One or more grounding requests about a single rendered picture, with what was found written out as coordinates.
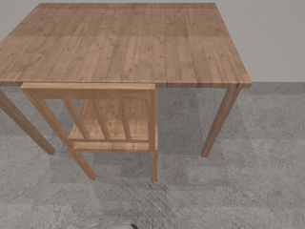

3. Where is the table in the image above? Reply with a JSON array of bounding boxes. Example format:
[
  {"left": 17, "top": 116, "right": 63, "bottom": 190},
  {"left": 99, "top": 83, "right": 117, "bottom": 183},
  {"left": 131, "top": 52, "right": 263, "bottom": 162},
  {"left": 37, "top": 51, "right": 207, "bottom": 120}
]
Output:
[{"left": 0, "top": 3, "right": 253, "bottom": 157}]

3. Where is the chair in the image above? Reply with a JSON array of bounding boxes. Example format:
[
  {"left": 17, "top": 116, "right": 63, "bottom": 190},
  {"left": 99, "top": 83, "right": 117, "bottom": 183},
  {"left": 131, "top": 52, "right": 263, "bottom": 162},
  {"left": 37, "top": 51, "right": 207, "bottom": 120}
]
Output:
[{"left": 20, "top": 82, "right": 158, "bottom": 181}]

